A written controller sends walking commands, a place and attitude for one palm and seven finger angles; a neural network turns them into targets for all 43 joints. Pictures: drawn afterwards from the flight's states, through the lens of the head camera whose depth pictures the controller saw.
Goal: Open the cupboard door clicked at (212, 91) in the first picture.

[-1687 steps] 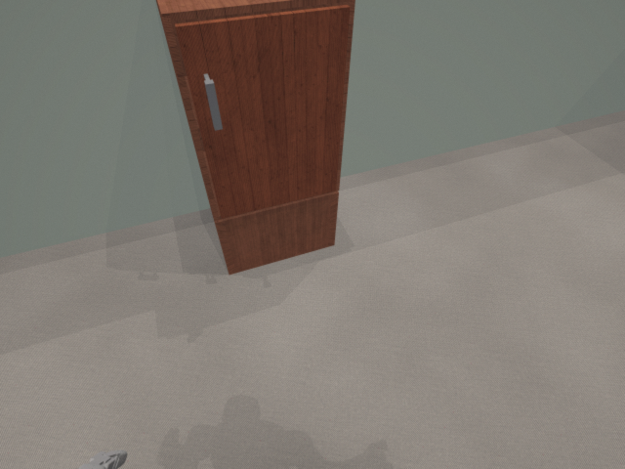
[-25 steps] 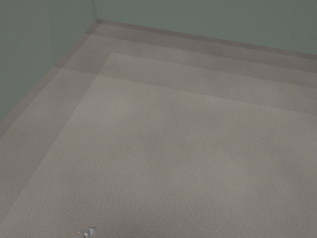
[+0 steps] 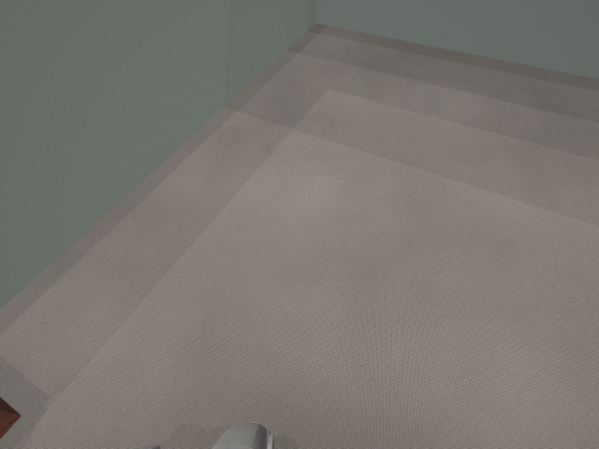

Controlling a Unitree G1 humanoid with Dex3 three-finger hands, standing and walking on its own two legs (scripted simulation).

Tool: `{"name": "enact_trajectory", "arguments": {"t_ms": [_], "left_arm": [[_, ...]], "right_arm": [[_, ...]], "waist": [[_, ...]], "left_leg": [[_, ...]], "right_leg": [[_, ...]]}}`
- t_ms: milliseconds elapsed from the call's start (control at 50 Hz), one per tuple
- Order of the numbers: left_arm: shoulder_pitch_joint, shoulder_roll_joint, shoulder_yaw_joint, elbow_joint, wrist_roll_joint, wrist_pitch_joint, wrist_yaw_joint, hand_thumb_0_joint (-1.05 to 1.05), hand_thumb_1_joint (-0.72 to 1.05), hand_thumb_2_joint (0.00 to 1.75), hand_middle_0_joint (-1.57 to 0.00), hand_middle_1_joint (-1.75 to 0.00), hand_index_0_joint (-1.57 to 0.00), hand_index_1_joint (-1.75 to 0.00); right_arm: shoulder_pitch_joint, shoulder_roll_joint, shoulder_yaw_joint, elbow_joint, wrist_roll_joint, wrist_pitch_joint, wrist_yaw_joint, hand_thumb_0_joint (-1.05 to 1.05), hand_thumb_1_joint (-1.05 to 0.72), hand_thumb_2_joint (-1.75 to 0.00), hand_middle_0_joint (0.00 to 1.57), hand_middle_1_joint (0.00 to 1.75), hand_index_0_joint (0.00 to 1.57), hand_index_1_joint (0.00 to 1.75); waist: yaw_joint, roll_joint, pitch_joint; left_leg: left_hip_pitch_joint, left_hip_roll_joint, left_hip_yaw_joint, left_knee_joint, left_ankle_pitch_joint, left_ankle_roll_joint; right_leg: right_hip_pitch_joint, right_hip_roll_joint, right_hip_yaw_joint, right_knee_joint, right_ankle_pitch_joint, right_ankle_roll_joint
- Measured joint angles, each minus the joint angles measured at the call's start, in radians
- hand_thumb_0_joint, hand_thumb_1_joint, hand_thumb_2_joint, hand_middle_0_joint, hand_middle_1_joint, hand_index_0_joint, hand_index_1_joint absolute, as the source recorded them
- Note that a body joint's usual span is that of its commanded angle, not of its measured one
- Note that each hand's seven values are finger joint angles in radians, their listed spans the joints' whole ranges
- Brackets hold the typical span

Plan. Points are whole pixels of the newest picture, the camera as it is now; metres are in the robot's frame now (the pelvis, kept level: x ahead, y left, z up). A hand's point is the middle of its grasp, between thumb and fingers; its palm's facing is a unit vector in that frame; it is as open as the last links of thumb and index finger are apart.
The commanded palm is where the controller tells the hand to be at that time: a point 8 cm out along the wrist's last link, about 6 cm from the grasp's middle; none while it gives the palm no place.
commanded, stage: turn to face it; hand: left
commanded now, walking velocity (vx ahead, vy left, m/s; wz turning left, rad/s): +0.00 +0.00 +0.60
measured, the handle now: out of the picture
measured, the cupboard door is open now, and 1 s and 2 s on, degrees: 17 17 17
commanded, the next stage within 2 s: none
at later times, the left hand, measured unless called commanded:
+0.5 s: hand out of the picture +0.02 +0.24 -0.16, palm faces +0.33 -0.90 -0.27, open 7.3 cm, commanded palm none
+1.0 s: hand out of the picture -0.06 +0.15 -0.18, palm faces +0.62 -0.75 -0.22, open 7.3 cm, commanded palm none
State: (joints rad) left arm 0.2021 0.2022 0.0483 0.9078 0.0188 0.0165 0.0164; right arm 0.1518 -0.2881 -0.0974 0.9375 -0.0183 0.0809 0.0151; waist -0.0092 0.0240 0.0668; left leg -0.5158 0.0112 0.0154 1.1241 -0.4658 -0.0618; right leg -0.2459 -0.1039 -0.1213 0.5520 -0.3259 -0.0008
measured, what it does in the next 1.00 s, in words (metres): steps on the spot, turning left: left foot, then right foot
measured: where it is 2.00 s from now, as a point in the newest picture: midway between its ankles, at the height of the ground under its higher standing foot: outside the picture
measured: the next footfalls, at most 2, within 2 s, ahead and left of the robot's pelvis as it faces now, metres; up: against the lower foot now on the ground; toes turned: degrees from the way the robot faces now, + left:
left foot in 0.22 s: +0.04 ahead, +0.12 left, +0.00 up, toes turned +15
right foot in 0.62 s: +0.09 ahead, -0.15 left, +0.00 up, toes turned +21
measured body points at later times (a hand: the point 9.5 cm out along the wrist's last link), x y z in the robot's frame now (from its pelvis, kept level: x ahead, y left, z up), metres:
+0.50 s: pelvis +0.00 -0.01 +0.00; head +0.05 +0.02 +0.44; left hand +0.01 +0.28 -0.14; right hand +0.16 -0.22 -0.14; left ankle +0.00 +0.11 -0.74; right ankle +0.04 -0.17 -0.68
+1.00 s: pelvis +0.01 -0.04 -0.02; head +0.05 -0.01 +0.43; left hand -0.09 +0.19 -0.17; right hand +0.27 -0.19 -0.14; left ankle -0.04 +0.06 -0.74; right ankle +0.05 -0.16 -0.73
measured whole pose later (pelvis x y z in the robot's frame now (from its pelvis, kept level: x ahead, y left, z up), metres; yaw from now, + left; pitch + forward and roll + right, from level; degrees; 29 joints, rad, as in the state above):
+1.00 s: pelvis +0.01 -0.04 -0.02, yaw +37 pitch +0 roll +1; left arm 0.24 0.21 0.06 0.89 0.01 0.03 0.00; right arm 0.12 -0.25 -0.07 0.89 -0.02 0.05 0.03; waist 0.00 -0.04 0.10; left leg -0.32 0.01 0.07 0.59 -0.24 -0.01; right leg -0.26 -0.16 -0.21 0.72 -0.43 0.04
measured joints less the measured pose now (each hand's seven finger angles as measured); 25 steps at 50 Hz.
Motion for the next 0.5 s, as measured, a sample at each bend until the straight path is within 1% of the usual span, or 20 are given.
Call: {"name": "enact_trajectory", "arguments": {"t_ms": [40, 80, 160, 200, 220, 240, 260, 280, 300, 340, 400, 440, 500], "left_arm": [[0.013, -0.009, -0.005, 0.0, 0.001, -0.005, -0.001, 0.01, 0.91, 0.9, -0.2, -0.3, -0.2, -0.3], [0.025, -0.016, -0.011, -0.001, 0.002, -0.01, -0.004, 0.01, 0.91, 0.9, -0.2, -0.3, -0.21, -0.3], [0.046, -0.017, -0.011, 0.004, 0.005, -0.011, -0.01, 0.01, 0.91, 0.9, -0.2, -0.3, -0.21, -0.3], [0.058, -0.007, -0.004, 0.01, 0.002, -0.006, -0.012, 0.01, 0.91, 0.9, -0.2, -0.3, -0.21, -0.3], [0.068, -0.002, -0.001, 0.011, -0.002, -0.002, -0.014, 0.01, 0.91, 0.9, -0.2, -0.3, -0.21, -0.3], [0.066, 0.008, 0.004, 0.016, -0.006, 0.006, -0.016, 0.01, 0.91, 0.9, -0.2, -0.3, -0.21, -0.3], [0.056, 0.02, 0.008, 0.023, -0.007, 0.021, -0.015, 0.01, 0.91, 0.9, -0.2, -0.3, -0.21, -0.3], [0.045, 0.031, 0.012, 0.024, -0.006, 0.035, -0.012, 0.01, 0.91, 0.9, -0.2, -0.3, -0.21, -0.3], [0.034, 0.039, 0.016, 0.025, -0.004, 0.045, -0.01, 0.01, 0.91, 0.9, -0.2, -0.3, -0.21, -0.3], [0.008, 0.05, 0.025, 0.024, -0.002, 0.053, -0.009, 0.01, 0.91, 0.9, -0.2, -0.3, -0.21, -0.3], [-0.025, 0.06, 0.031, 0.005, -0.001, 0.05, -0.016, 0.01, 0.91, 0.9, -0.2, -0.3, -0.2, -0.3], [-0.039, 0.064, 0.033, -0.009, -0.002, 0.046, -0.019, 0.01, 0.91, 0.9, -0.2, -0.3, -0.2, -0.3], [-0.058, 0.066, 0.033, -0.026, -0.003, 0.043, -0.018, 0.01, 0.91, 0.9, -0.2, -0.3, -0.2, -0.3]], "right_arm": [[-0.021, 0.007, 0.006, -0.009, 0.002, -0.002, 0.004, 0.01, -0.91, -0.89, 0.19, 0.29, 0.2, 0.3], [-0.043, 0.014, 0.013, -0.018, 0.005, -0.005, 0.008, 0.01, -0.91, -0.9, 0.19, 0.29, 0.19, 0.29], [-0.083, 0.028, 0.027, -0.037, 0.008, -0.013, 0.012, 0.0, -0.91, -0.9, 0.19, 0.29, 0.19, 0.29], [-0.094, 0.036, 0.033, -0.05, 0.007, -0.02, 0.013, 0.0, -0.91, -0.9, 0.19, 0.29, 0.19, 0.29], [-0.094, 0.035, 0.037, -0.061, 0.005, -0.027, 0.015, 0.0, -0.91, -0.9, 0.19, 0.29, 0.19, 0.3], [-0.095, 0.04, 0.037, -0.068, 0.002, -0.038, 0.014, 0.0, -0.91, -0.9, 0.19, 0.29, 0.2, 0.3], [-0.095, 0.047, 0.038, -0.072, 0.001, -0.045, 0.011, 0.0, -0.91, -0.9, 0.19, 0.29, 0.2, 0.3], [-0.092, 0.053, 0.044, -0.075, 0.0, -0.049, 0.009, 0.0, -0.91, -0.89, 0.2, 0.29, 0.2, 0.3], [-0.084, 0.058, 0.048, -0.076, -0.001, -0.052, 0.006, 0.0, -0.91, -0.89, 0.2, 0.29, 0.2, 0.3], [-0.064, 0.065, 0.053, -0.073, -0.003, -0.052, -0.005, 0.0, -0.91, -0.89, 0.2, 0.29, 0.2, 0.3], [-0.036, 0.07, 0.057, -0.058, -0.004, -0.048, -0.014, 0.0, -0.9, -0.89, 0.2, 0.29, 0.2, 0.3], [-0.017, 0.071, 0.057, -0.046, -0.004, -0.044, -0.014, 0.0, -0.9, -0.89, 0.2, 0.29, 0.2, 0.3], [0.01, 0.071, 0.052, -0.032, -0.007, -0.039, -0.011, 0.0, -0.9, -0.89, 0.2, 0.29, 0.2, 0.3]], "waist": [[0.002, -0.022, 0.011], [0.009, -0.039, 0.025], [0.029, -0.058, 0.047], [0.034, -0.067, 0.05], [0.035, -0.064, 0.044], [0.029, -0.07, 0.043], [0.03, -0.079, 0.047], [0.035, -0.085, 0.052], [0.037, -0.085, 0.053], [0.035, -0.077, 0.051], [0.032, -0.057, 0.049], [0.028, -0.044, 0.043], [0.015, -0.024, 0.033]], "left_leg": [[0.024, 0.009, 0.026, -0.066, 0.006, -0.008], [0.057, 0.013, 0.046, -0.168, 0.012, -0.01], [0.128, 0.008, 0.08, -0.357, 0.034, 0.003], [0.178, -0.001, 0.096, -0.468, 0.098, 0.015], [0.209, 0.0, 0.097, -0.534, 0.178, 0.03], [0.199, -0.007, 0.089, -0.53, 0.204, 0.059], [0.182, -0.015, 0.078, -0.499, 0.19, 0.082], [0.175, -0.018, 0.069, -0.482, 0.172, 0.096], [0.174, -0.018, 0.058, -0.48, 0.163, 0.101], [0.178, -0.019, 0.029, -0.506, 0.173, 0.098], [0.19, -0.021, -0.01, -0.561, 0.215, 0.089], [0.194, -0.021, -0.033, -0.589, 0.235, 0.085], [0.19, -0.021, -0.07, -0.608, 0.251, 0.072]], "right_leg": [[0.02, -0.015, -0.022, -0.026, 0.011, -0.002], [0.033, -0.027, -0.045, -0.035, 0.012, -0.002], [0.038, -0.042, -0.099, -0.003, -0.015, 0.006], [0.028, -0.054, -0.126, 0.046, -0.045, 0.015], [0.011, -0.057, -0.138, 0.092, -0.067, 0.022], [-0.021, -0.063, -0.123, 0.177, -0.112, 0.042], [-0.063, -0.055, -0.077, 0.282, -0.174, 0.057], [-0.104, -0.039, -0.033, 0.379, -0.211, 0.065], [-0.14, -0.024, -0.002, 0.455, -0.22, 0.071], [-0.197, -0.003, 0.044, 0.551, -0.185, 0.08], [-0.244, 0.011, 0.092, 0.573, -0.112, 0.087], [-0.248, 0.017, 0.111, 0.529, -0.091, 0.089], [-0.221, 0.03, 0.125, 0.414, -0.093, 0.086]]}}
